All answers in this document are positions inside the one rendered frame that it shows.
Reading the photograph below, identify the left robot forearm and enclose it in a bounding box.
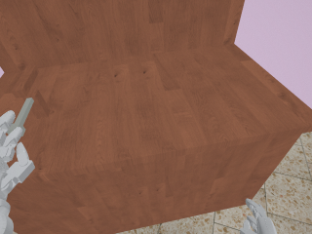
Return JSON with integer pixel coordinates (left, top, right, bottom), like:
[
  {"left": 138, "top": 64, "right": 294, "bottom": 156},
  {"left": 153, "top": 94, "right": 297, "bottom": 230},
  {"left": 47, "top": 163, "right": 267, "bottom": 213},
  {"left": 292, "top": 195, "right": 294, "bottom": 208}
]
[{"left": 0, "top": 199, "right": 14, "bottom": 234}]

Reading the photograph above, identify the left robot hand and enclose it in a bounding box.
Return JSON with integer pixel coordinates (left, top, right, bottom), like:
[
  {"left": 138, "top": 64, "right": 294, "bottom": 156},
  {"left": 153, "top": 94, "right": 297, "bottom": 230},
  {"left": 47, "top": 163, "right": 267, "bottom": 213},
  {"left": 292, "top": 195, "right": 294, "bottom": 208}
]
[{"left": 0, "top": 110, "right": 35, "bottom": 201}]

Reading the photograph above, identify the right robot hand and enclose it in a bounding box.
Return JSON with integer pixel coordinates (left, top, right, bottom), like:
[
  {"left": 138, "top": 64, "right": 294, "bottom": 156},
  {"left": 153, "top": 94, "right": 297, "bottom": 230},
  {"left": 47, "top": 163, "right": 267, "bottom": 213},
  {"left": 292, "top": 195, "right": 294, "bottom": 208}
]
[{"left": 240, "top": 198, "right": 277, "bottom": 234}]

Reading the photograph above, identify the tap lever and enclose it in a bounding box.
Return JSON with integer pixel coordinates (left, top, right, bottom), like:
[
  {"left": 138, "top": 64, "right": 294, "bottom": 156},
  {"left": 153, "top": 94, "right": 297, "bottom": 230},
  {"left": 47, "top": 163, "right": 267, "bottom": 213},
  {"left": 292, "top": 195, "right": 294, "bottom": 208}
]
[{"left": 7, "top": 97, "right": 34, "bottom": 137}]

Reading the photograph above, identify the counter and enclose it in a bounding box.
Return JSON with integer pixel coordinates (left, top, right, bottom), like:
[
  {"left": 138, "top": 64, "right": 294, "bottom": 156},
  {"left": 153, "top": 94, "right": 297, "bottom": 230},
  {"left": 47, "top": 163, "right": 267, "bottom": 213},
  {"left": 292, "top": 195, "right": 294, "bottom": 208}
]
[{"left": 0, "top": 0, "right": 312, "bottom": 234}]

